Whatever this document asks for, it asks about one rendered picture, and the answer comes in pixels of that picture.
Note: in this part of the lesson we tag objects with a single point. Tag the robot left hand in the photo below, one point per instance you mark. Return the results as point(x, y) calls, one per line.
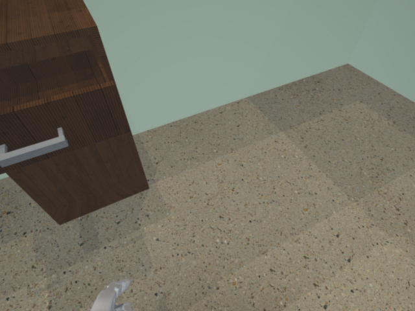
point(105, 301)

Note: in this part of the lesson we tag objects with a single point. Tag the cabinet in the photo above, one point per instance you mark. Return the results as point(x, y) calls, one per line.
point(81, 181)

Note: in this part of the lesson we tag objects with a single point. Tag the handle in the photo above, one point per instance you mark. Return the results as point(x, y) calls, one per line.
point(28, 152)

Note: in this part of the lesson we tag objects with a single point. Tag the drawer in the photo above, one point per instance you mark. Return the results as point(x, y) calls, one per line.
point(70, 91)

